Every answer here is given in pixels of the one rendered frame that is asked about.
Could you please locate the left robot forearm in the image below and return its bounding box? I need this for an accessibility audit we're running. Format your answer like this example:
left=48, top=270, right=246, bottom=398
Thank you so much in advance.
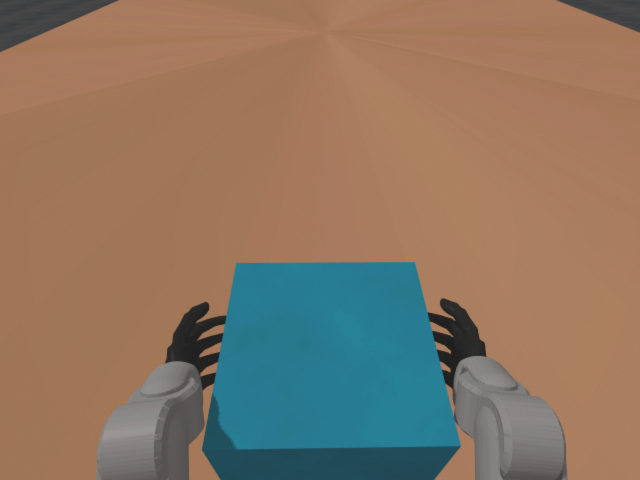
left=96, top=361, right=205, bottom=480

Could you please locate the carton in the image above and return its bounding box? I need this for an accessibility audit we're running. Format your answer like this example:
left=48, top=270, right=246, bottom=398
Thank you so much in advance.
left=202, top=262, right=461, bottom=480

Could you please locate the right robot forearm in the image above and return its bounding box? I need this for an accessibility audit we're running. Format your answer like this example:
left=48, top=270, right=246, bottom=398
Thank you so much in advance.
left=453, top=356, right=568, bottom=480

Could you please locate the robot left hand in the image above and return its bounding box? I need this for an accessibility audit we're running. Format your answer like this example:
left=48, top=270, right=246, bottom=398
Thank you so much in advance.
left=165, top=302, right=226, bottom=390

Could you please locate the robot right hand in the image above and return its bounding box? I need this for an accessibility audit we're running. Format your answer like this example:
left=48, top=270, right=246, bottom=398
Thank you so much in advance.
left=427, top=298, right=487, bottom=390

